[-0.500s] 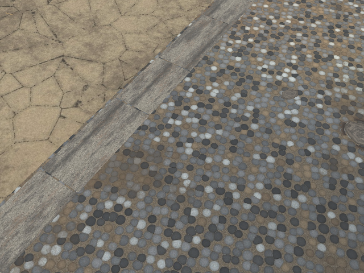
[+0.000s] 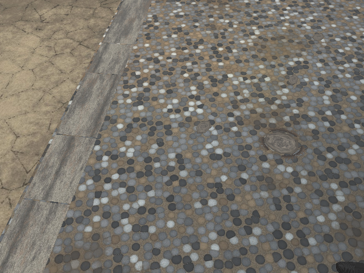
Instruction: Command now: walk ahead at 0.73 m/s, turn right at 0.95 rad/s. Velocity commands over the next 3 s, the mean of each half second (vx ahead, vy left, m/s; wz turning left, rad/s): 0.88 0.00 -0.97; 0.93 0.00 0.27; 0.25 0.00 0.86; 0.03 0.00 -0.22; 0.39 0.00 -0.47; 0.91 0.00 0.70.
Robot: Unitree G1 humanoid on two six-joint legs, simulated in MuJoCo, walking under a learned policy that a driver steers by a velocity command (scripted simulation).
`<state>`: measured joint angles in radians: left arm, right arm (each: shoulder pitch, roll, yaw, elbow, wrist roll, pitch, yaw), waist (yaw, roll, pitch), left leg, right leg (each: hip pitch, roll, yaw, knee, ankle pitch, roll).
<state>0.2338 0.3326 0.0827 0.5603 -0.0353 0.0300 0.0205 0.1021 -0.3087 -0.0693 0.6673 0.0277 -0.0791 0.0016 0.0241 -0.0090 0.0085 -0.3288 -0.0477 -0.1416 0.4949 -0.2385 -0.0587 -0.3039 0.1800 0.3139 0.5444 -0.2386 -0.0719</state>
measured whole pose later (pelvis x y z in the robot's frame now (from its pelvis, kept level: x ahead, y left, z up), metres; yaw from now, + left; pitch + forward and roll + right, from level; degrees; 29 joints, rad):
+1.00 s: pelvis +0.70 -0.24 -0.04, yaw -18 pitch +0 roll -1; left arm 0.34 0.28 0.04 0.79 0.01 -0.07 0.02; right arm 0.17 -0.30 -0.04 0.68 0.02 -0.07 0.05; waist -0.01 0.03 0.06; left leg -0.60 -0.07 0.09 0.67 -0.11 0.15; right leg 0.05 0.03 -0.14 0.98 -0.49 0.05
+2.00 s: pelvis +0.97 -0.35 +0.00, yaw -1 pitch +2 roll +0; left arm 0.24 0.32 0.09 0.67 -0.03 0.07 0.00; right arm 0.13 -0.25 -0.05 0.66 -0.02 0.03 -0.05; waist 0.01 -0.02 0.04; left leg -0.20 0.05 0.11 0.46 -0.29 0.00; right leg -0.53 -0.04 -0.01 0.97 -0.35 0.11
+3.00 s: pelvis +1.48 -0.34 +0.01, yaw +9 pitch +0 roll -1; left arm 0.08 0.29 0.02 0.59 0.02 -0.13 -0.01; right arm 0.47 -0.25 -0.03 0.73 0.02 -0.07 0.01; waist -0.06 -0.04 0.03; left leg -0.09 -0.14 -0.15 0.39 -0.28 0.13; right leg -0.72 -0.09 0.13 0.89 -0.05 0.04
